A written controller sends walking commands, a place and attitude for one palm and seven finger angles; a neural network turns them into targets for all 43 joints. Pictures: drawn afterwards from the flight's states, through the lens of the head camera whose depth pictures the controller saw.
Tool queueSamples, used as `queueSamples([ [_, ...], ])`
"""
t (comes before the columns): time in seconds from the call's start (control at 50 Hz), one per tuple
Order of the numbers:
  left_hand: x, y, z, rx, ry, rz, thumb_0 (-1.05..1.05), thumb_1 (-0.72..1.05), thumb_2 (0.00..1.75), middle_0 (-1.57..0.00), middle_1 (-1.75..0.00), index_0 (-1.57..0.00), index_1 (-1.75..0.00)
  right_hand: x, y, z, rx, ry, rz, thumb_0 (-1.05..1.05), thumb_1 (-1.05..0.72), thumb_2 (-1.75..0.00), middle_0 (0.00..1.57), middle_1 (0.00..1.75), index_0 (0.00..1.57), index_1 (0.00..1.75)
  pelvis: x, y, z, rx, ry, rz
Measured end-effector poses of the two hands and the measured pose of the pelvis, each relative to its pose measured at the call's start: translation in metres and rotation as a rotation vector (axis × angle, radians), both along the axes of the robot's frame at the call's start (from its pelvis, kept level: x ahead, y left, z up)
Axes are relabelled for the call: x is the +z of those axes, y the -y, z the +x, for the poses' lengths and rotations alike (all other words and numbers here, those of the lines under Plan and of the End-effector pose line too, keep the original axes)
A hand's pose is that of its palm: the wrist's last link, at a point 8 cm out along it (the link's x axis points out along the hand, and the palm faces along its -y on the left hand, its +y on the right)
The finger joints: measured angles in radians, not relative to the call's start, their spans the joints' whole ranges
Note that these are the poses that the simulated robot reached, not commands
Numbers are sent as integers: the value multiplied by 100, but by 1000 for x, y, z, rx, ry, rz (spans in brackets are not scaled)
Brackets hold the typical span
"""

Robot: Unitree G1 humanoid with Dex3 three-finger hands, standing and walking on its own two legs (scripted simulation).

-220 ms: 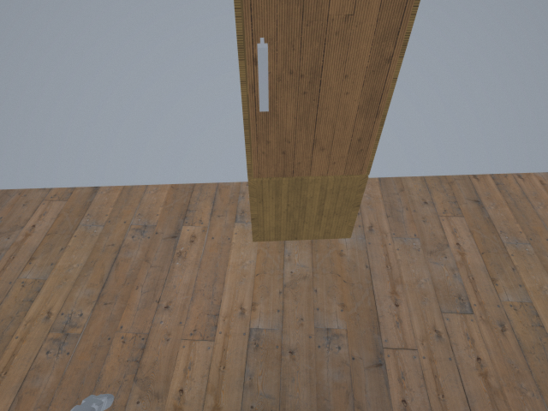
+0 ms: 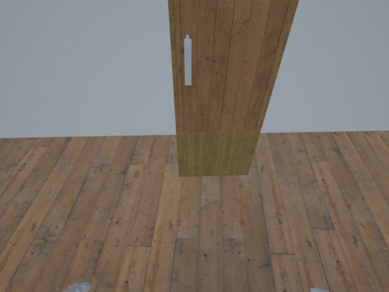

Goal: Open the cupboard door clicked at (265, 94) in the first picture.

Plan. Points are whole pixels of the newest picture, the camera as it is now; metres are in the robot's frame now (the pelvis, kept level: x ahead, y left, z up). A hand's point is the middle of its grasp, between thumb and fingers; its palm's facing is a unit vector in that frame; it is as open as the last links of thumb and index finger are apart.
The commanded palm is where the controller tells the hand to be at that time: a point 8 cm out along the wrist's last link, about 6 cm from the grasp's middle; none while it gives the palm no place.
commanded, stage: stand and wait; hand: left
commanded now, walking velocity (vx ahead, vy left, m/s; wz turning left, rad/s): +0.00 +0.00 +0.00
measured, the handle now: (187, 60) +0.90 +0.08 +0.05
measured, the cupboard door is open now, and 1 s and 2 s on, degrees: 0 0 0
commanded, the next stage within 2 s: look at it before walking up in 0.60 s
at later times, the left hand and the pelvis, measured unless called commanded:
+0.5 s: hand out of the picture +0.05 +0.24 -0.15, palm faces -0.03 -0.94 -0.34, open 7.4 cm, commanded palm none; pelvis -0.02 -0.01 +0.00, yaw +0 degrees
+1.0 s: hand out of the picture +0.06 +0.23 -0.15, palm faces -0.03 -0.94 -0.33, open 7.4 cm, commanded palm none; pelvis -0.02 -0.01 +0.01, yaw +0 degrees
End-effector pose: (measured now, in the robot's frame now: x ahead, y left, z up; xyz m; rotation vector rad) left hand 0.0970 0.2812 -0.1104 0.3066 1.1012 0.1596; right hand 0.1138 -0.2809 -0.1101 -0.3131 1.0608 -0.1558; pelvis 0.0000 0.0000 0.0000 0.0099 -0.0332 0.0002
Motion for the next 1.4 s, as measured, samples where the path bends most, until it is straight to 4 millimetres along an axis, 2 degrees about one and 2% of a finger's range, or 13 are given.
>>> queueSamples([
  [0.12, -3, 1, -17, 16, -37, -5, 1, 91, 90, -20, -30, -20, -30, -1, 4, -13, -10, -33, -4, 1, -90, -90, 20, 30, 20, 30, 1, 2, -4, 0, 2, -1],
  [0.32, -5, -4, -49, 44, -117, 12, 1, 91, 90, -20, -30, -20, -30, -8, 15, -51, -41, -134, -16, 1, -90, -90, 20, 30, 20, 30, 3, 5, -11, 1, 3, -3],
  [0.5, -4, -5, -56, 44, -132, 21, 1, 91, 90, -20, -30, -20, -30, -10, 18, -71, -60, -172, -12, 1, -90, -90, 20, 30, 20, 30, 4, 7, -15, -1, 6, -3],
  [0.86, -3, 3, -41, 22, -88, 7, 1, 91, 90, -20, -30, -20, -30, -8, 17, -67, -59, -147, -6, 1, -90, -90, 20, 30, 20, 30, 5, 9, -18, -5, 3, -3],
  [1.4, -3, -2, -43, 31, -112, 12, 1, 91, 90, -20, -30, -20, -30, -5, 17, -55, -52, -148, -13, 1, -90, -90, 20, 30, 20, 30, 6, 7, -11, -2, 0, -6],
])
